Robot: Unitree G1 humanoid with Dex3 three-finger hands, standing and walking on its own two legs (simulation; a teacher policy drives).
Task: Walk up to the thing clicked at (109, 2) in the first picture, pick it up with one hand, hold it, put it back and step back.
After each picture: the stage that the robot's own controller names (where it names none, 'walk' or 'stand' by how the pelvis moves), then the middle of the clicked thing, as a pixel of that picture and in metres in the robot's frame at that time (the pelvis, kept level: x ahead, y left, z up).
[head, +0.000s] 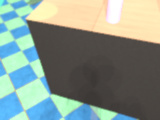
stand; out of the picture +0.73 -0.13 +0.15
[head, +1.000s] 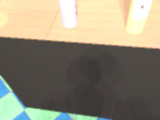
walk; out of the picture +0.65 +0.11 +0.18
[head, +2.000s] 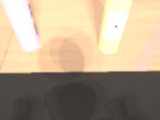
stand; (20, 15) +0.48 +0.22 +0.18
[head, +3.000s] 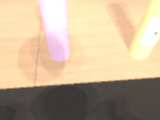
stand; (56, 26) +0.44 +0.11 +0.17
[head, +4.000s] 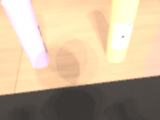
stand; (30, 36) +0.44 +0.19 +0.16
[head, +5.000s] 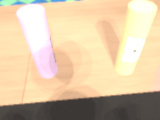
stand; (41, 46) +0.41 +0.16 +0.14
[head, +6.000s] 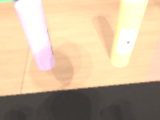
stand; (38, 39) +0.44 +0.17 +0.14
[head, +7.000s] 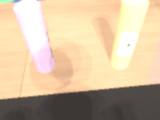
stand; (38, 41) +0.43 +0.17 +0.14
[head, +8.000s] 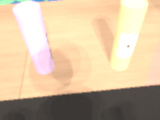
stand; (37, 43) +0.42 +0.18 +0.14
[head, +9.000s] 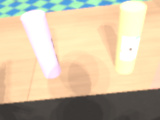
rise first; (44, 48) +0.42 +0.18 +0.15
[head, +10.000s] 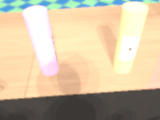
go down; (43, 45) +0.43 +0.17 +0.15
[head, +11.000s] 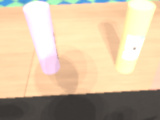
go down; (44, 42) +0.43 +0.16 +0.15
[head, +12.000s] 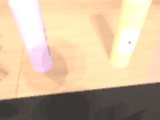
close in; (34, 39) +0.43 +0.17 +0.16
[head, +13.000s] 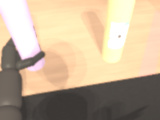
close; (25, 37) +0.43 +0.18 +0.17
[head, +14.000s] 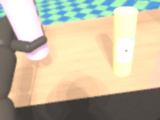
lift; (23, 15) +0.33 +0.15 +0.35
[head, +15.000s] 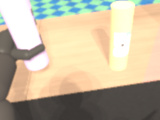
lift; (23, 26) +0.35 +0.17 +0.30
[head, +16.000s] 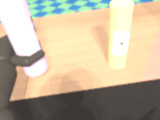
hold; (22, 32) +0.34 +0.17 +0.28
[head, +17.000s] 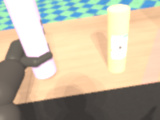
hold; (32, 35) +0.35 +0.15 +0.28
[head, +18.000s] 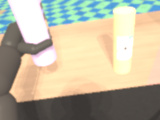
crouch; (31, 20) +0.33 +0.14 +0.34
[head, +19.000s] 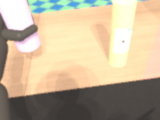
crouch; (14, 5) +0.38 +0.18 +0.33
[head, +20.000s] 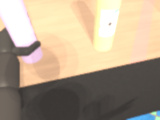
lower; (19, 26) +0.46 +0.17 +0.17
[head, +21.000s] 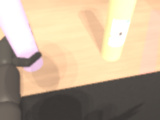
lower; (20, 36) +0.42 +0.19 +0.18
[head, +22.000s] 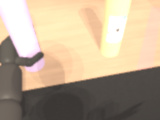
lower; (24, 36) +0.43 +0.18 +0.18
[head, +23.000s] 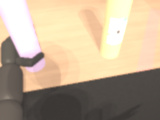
lower; (24, 37) +0.43 +0.18 +0.18
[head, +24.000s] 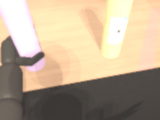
loosen; (24, 36) +0.43 +0.18 +0.18
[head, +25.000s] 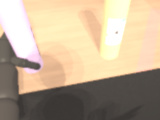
withdraw; (22, 39) +0.42 +0.19 +0.17
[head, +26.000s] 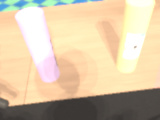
sink last; (41, 50) +0.39 +0.16 +0.16
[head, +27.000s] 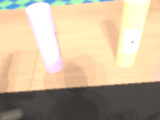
stand; (47, 42) +0.43 +0.17 +0.15
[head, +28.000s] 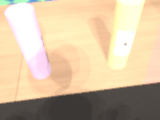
stand; (32, 47) +0.40 +0.18 +0.15
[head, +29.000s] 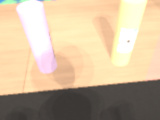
stand; (40, 42) +0.43 +0.17 +0.15
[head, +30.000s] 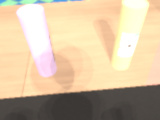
stand; (40, 45) +0.42 +0.17 +0.14
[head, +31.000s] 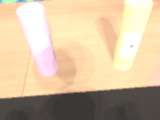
stand; (41, 45) +0.41 +0.16 +0.14
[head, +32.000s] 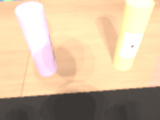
stand; (40, 44) +0.41 +0.16 +0.14
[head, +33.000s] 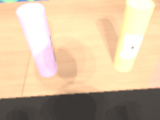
stand; (41, 45) +0.41 +0.16 +0.14
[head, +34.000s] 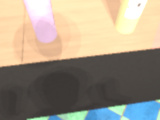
walk; (38, 5) +0.49 +0.15 +0.16
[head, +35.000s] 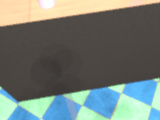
walk; out of the picture +0.72 +0.20 +0.17
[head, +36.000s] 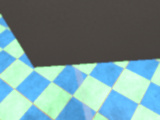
stand; out of the picture +1.01 +0.14 +0.17
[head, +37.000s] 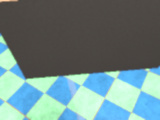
stand; out of the picture +1.00 +0.15 +0.15
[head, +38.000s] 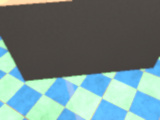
stand; out of the picture +1.04 +0.16 +0.14
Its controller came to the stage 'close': yes
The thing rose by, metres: 0.24
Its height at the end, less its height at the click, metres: +0.00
